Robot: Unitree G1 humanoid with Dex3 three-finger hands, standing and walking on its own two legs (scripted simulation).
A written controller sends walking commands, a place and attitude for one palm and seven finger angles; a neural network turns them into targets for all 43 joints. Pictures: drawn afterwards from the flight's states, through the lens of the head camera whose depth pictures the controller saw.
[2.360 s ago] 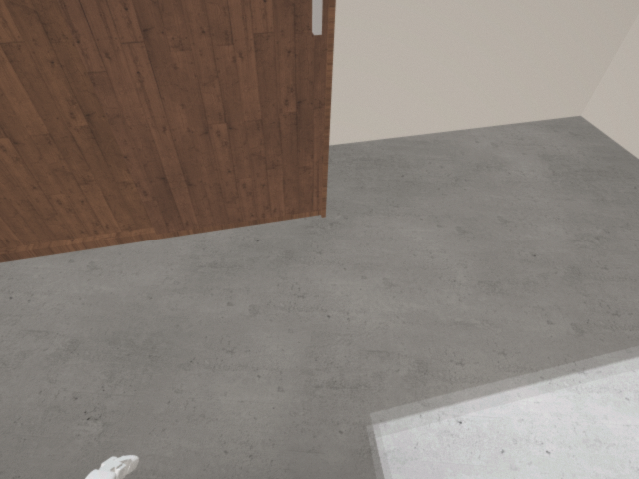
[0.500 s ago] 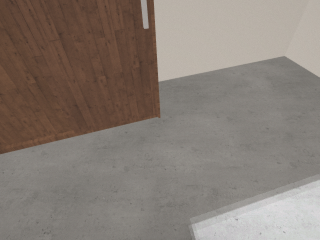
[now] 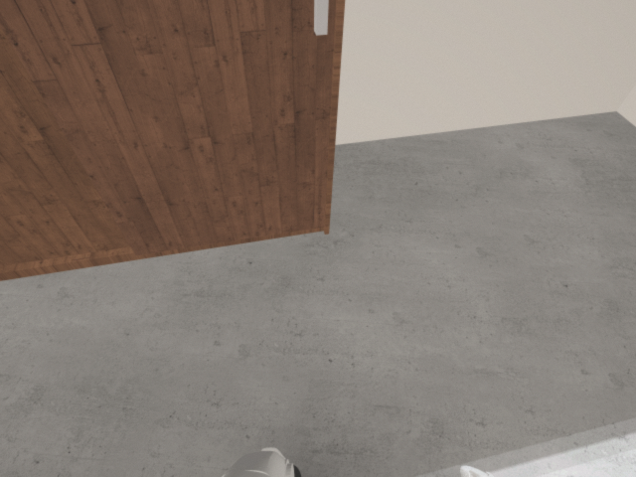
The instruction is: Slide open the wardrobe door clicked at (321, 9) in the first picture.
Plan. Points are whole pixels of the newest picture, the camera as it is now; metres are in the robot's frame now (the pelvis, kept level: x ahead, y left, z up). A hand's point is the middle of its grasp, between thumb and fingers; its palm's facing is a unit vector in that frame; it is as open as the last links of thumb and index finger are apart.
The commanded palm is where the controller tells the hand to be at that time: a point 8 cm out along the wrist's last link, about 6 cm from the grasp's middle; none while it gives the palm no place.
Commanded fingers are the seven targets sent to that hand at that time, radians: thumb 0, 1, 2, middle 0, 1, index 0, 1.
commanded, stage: walk to a spot facing it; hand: right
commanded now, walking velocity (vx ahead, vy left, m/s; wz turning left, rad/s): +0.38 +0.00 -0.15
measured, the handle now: out of the picture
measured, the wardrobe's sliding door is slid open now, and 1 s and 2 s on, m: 0.00 0.00 0.00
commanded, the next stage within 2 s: turn to face it in 0.26 s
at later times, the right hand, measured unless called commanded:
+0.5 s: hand out of the picture +0.10 -0.17 -0.16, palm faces +0.24 +0.96 -0.12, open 7.4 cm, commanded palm none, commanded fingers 0.00 -0.90 -0.90 0.20 0.30 0.20 0.30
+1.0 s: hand (466, 353) +0.34 -0.21 -0.13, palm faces -0.08 +0.95 -0.30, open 7.4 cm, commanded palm none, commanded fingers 0.00 -0.90 -0.90 0.20 0.30 0.20 0.30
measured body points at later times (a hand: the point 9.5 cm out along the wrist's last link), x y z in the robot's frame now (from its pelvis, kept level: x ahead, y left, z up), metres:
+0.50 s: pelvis +0.21 -0.04 +0.01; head +0.23 -0.07 +0.46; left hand +0.35 +0.16 -0.12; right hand +0.09 -0.23 -0.15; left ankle +0.10 +0.08 -0.70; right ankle +0.30 -0.14 -0.71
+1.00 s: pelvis +0.24 -0.02 +0.02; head +0.25 +0.03 +0.46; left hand +0.25 +0.23 -0.16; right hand +0.35 -0.26 -0.11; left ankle +0.24 +0.07 -0.71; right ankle +0.28 -0.14 -0.69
